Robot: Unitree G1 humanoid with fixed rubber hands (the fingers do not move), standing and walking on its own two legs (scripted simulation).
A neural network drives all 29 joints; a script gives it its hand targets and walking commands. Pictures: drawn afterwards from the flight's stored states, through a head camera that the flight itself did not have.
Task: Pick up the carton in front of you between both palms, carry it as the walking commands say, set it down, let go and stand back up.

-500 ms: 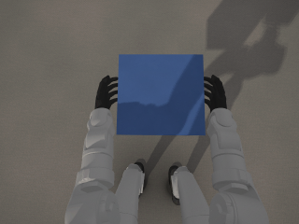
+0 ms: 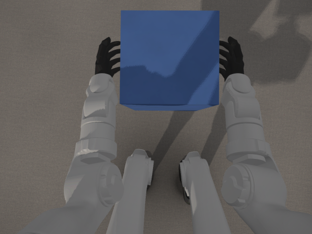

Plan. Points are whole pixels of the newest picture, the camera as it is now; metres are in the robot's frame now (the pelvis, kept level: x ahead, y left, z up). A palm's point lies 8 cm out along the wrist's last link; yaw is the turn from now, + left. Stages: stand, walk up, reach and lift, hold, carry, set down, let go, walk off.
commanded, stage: set down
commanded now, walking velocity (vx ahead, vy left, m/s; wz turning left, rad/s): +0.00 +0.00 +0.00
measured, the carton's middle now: (167, 72) +0.50 +0.01 -0.17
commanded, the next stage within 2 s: none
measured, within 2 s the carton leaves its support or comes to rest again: rests again in 1.12 s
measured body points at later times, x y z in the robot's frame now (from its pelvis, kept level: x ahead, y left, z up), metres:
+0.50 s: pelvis -0.02 +0.00 -0.11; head +0.33 +0.01 +0.16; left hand +0.52 +0.16 -0.26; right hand +0.53 -0.14 -0.25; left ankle +0.08 +0.12 -0.53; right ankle +0.07 -0.12 -0.53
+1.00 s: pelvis -0.01 +0.00 -0.18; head +0.36 +0.00 +0.06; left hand +0.55 +0.17 -0.35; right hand +0.56 -0.14 -0.35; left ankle +0.08 +0.11 -0.53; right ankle +0.07 -0.12 -0.53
